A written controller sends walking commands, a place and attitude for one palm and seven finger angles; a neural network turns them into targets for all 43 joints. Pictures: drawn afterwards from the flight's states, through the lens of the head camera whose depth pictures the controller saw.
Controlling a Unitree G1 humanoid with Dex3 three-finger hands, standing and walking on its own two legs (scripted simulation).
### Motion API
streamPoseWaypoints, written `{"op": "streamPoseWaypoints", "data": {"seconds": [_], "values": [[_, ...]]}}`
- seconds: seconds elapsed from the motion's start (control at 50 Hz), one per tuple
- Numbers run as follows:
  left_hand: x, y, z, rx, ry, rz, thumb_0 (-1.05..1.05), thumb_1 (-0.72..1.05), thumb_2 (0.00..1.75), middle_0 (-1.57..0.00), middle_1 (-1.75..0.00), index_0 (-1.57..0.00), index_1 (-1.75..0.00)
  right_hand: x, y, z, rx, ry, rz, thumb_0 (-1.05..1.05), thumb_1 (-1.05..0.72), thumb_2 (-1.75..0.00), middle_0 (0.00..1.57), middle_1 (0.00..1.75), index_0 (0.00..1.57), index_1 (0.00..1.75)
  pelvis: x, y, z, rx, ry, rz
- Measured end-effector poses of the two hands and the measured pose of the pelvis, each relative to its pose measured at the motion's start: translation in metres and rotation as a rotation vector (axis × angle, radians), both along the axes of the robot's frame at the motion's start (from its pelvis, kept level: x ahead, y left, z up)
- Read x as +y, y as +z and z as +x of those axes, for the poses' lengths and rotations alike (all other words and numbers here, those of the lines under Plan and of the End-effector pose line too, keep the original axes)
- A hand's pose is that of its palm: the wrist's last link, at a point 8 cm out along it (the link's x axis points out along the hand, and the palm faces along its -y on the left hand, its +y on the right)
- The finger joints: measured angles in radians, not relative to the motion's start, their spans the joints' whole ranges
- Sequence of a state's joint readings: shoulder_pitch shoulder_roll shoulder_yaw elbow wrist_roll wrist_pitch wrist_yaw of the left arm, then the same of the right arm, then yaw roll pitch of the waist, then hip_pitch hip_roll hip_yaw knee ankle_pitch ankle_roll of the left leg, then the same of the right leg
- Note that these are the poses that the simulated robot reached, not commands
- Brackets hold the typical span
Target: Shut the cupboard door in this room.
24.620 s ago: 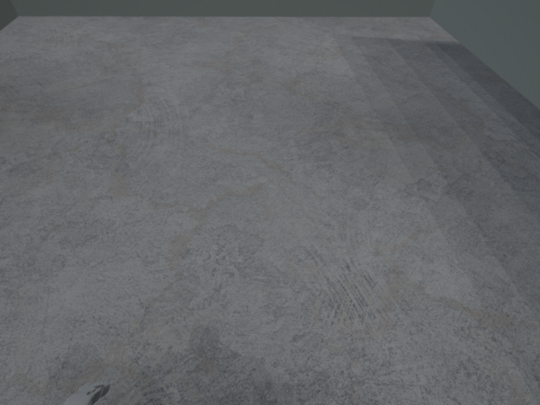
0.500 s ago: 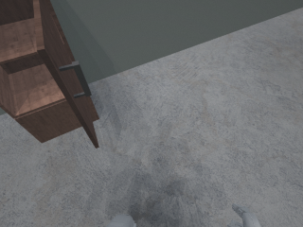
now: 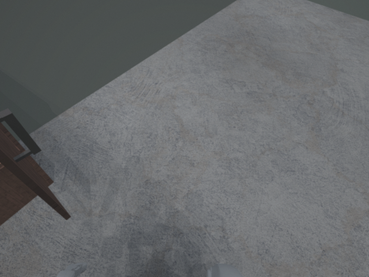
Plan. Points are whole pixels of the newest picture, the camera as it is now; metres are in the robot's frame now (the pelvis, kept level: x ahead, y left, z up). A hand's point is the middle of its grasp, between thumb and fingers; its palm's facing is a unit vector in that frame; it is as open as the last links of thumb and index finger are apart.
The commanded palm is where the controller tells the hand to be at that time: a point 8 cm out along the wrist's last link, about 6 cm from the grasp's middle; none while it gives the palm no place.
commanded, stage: walk around to get in front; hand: left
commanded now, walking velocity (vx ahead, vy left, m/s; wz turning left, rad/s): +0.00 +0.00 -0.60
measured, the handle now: (13, 138) +0.39 +0.43 +0.01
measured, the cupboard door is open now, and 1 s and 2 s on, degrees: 83 83 83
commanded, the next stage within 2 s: none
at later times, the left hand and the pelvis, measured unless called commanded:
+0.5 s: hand out of the picture +0.11 +0.11 -0.15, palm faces -0.22 -0.94 -0.25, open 7.4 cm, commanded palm none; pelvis +0.07 -0.08 +0.01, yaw -17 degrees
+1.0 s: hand (156, 174) +0.42 +0.09 -0.18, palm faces -0.43 -0.88 -0.19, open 7.4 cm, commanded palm none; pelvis +0.29 -0.06 +0.00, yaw -31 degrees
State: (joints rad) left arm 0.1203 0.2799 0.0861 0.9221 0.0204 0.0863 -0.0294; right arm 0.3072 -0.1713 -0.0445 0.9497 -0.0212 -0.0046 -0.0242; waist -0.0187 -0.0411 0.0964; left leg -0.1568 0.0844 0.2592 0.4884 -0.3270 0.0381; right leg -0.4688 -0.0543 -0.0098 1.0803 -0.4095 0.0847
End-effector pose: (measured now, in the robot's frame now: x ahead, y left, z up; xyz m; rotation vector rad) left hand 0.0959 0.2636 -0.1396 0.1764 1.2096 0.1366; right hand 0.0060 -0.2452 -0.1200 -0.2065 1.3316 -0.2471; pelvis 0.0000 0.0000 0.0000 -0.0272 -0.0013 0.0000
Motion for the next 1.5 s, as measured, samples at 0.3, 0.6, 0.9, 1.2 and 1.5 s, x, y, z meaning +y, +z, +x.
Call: {"op": "streamPoseWaypoints", "data": {"seconds": [0.3,0.6,0.9,1.2,1.5], "values": [[-0.111,0.022,0.075,-0.119,-0.234,0.033,0.0,0.91,0.9,-0.21,-0.3,-0.2,-0.3,-0.062,-0.039,-0.041,0.052,-0.219,0.114,0.01,-0.91,-0.9,0.2,0.3,0.2,0.3,-0.064,-0.009,0.02,-0.014,-0.198,0.05],[-0.104,0.022,0.014,0.259,-0.17,0.059,0.0,0.91,0.9,-0.21,-0.3,-0.2,-0.3,-0.109,-0.009,0.143,-0.234,-0.175,0.053,0.0,-0.91,-0.9,0.19,0.3,0.2,0.3,-0.081,0.003,0.109,0.01,-0.34,0.046],[-0.091,-0.02,0.205,0.308,-0.331,0.017,0.0,0.91,0.9,-0.2,-0.3,-0.2,-0.3,-0.069,-0.001,0.274,-0.339,-0.278,0.0,0.0,-0.91,-0.9,0.2,0.3,0.21,0.3,-0.061,-0.012,0.257,-0.021,-0.505,0.005],[-0.231,0.01,0.5,-0.092,-0.649,-0.048,0.0,0.92,0.9,-0.2,-0.3,-0.19,-0.3,0.001,-0.001,0.147,0.145,-0.699,0.073,0.0,-0.93,-0.9,0.19,0.3,0.2,0.3,-0.099,0.001,0.36,-0.005,-0.615,0.021],[-0.392,-0.004,0.557,-0.08,-0.741,-0.112,-0.01,0.91,0.9,-0.2,-0.3,-0.2,-0.3,-0.034,-0.026,0.225,0.224,-0.846,0.309,0.01,-0.91,-0.9,0.2,0.3,0.2,0.3,-0.218,-0.011,0.44,-0.039,-0.682,0.029]]}}
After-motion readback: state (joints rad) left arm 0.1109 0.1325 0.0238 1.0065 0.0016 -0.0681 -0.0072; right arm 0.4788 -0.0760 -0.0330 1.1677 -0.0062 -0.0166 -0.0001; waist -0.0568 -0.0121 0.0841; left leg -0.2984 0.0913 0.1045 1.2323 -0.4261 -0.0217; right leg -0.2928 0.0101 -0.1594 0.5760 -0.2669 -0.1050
